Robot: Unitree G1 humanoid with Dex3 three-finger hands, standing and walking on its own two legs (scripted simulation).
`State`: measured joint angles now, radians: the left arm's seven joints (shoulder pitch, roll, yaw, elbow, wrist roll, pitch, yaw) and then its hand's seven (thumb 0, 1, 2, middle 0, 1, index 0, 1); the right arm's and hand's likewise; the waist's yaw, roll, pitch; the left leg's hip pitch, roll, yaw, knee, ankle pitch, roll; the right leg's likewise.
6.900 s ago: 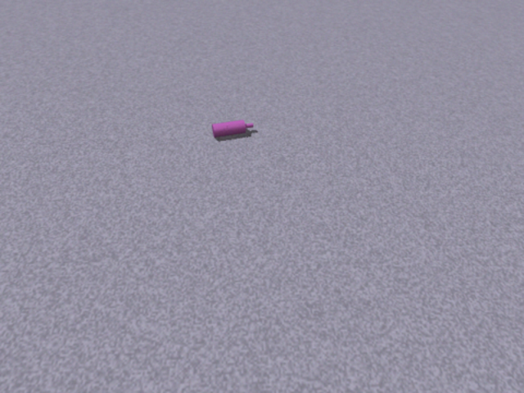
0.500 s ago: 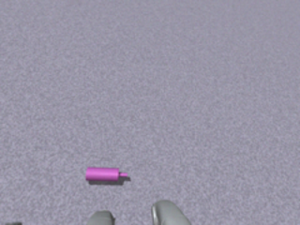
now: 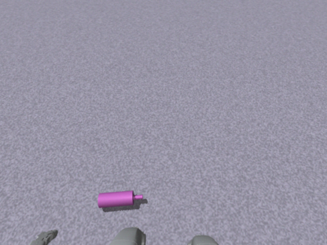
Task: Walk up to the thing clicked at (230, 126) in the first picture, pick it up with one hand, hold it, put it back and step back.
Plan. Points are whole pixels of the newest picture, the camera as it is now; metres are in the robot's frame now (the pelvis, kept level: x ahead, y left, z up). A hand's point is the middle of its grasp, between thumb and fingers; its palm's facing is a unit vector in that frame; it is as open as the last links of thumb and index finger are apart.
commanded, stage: walk up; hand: left
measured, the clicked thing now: (121, 198) +0.42 +0.24 -0.70
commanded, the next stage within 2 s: stand in 1.04 s
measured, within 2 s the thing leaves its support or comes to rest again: neither
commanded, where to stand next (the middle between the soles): +0.06 +0.02 m, yaw +3 degrees
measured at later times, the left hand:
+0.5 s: hand out of the picture +0.08 +0.32 -0.16, palm faces +0.03 -0.94 -0.35, open 7.3 cm
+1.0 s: hand out of the picture +0.06 +0.33 -0.12, palm faces +0.03 -0.87 -0.48, open 7.3 cm
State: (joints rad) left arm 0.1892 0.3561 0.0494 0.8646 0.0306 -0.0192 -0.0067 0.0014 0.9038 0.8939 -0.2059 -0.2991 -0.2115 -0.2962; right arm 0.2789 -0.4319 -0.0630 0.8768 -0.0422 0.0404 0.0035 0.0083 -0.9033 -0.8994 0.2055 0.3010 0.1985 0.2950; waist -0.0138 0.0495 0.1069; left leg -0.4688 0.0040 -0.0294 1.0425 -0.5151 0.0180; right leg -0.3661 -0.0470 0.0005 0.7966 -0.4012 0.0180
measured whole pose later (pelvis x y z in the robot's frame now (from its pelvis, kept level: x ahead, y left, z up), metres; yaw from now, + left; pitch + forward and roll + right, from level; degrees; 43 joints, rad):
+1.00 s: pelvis -0.01 +0.02 +0.01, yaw +3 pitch -2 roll -1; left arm 0.19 0.44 0.07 0.96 0.02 -0.04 0.02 0.00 0.91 0.89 -0.20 -0.30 -0.21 -0.30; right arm 0.24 -0.36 -0.04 0.90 -0.03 0.01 0.03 0.01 -0.90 -0.90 0.21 0.30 0.20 0.30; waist -0.01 0.04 0.09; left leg -0.36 0.02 0.01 0.79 -0.40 0.02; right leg -0.37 0.00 -0.01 0.75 -0.38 -0.03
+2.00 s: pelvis +0.01 +0.02 +0.04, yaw +3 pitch -2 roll +0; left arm 0.12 0.35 0.00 1.16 0.01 -0.02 -0.01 0.00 0.91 0.89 -0.20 -0.30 -0.20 -0.30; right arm 0.08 -0.33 -0.02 1.17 -0.01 0.00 0.01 0.01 -0.90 -0.90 0.21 0.30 0.20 0.30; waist 0.01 -0.01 0.07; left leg -0.12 -0.01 0.00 0.31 -0.16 0.01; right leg -0.15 -0.02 0.00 0.32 -0.15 0.01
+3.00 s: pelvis +0.03 +0.01 +0.05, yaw +3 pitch -1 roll +0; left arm 0.09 0.35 0.00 1.14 0.01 -0.01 -0.01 0.00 0.91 0.89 -0.20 -0.30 -0.21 -0.30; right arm 0.08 -0.34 -0.01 1.14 -0.01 -0.01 0.00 0.01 -0.90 -0.90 0.21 0.30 0.20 0.30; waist 0.00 0.00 0.04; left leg -0.09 0.01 -0.01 0.29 -0.18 -0.01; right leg -0.11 0.00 -0.02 0.31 -0.17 0.00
